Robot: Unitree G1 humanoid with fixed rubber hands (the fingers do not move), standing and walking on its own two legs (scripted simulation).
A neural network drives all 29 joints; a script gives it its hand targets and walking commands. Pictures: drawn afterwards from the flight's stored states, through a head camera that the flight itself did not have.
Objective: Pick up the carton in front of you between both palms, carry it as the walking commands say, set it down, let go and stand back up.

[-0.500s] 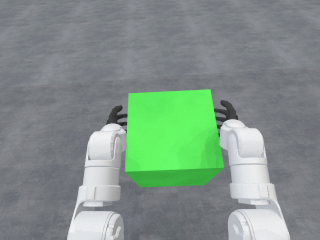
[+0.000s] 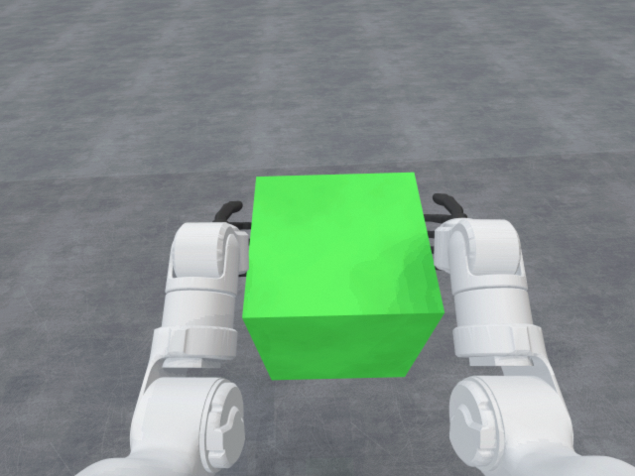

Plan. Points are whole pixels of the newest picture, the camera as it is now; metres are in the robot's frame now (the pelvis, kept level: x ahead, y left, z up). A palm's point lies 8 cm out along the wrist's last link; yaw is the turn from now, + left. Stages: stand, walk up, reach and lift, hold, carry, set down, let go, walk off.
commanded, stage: carry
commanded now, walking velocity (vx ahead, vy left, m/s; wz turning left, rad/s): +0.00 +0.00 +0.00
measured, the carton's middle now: (336, 285) +0.37 +0.00 +0.02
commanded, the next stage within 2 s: none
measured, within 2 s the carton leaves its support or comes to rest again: neither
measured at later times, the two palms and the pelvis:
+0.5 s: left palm (219, 270) +0.31 +0.14 +0.13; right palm (467, 262) +0.32 -0.15 +0.14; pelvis -0.04 -0.01 +0.00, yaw +0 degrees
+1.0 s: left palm (222, 275) +0.31 +0.13 +0.13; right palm (473, 266) +0.31 -0.15 +0.14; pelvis -0.05 -0.01 +0.00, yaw +0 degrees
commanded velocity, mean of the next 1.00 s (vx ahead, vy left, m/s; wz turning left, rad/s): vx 0.00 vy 0.00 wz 0.00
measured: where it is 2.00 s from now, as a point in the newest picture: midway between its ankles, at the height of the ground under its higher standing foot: outside the picture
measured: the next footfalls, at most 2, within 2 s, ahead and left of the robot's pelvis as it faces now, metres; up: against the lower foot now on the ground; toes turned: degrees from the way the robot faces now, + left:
none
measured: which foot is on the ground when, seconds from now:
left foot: down 0.00-1.00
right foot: down 0.00-1.00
